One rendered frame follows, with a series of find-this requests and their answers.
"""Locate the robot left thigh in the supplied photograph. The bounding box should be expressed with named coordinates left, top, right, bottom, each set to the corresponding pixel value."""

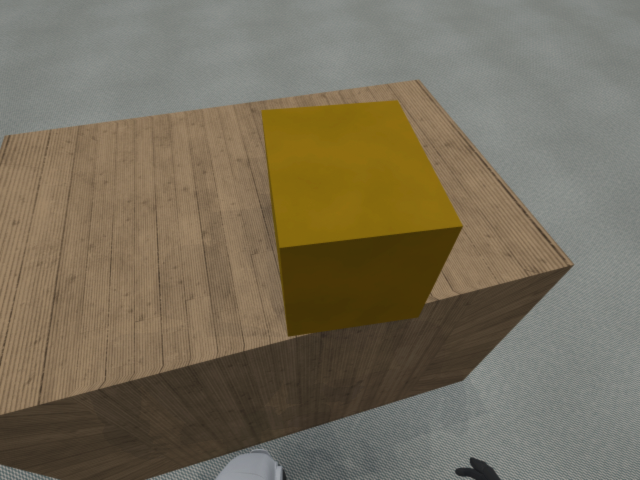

left=215, top=453, right=283, bottom=480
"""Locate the carton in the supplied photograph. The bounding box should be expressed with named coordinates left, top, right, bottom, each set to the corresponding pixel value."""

left=261, top=100, right=463, bottom=337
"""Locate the left robot shin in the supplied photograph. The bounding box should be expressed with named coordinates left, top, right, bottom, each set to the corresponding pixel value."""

left=250, top=449, right=275, bottom=462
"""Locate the robot right hand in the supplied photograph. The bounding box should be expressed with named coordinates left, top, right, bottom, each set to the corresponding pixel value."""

left=455, top=457, right=501, bottom=480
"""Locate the pedestal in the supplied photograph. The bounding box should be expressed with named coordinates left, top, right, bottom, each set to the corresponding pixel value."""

left=0, top=80, right=574, bottom=480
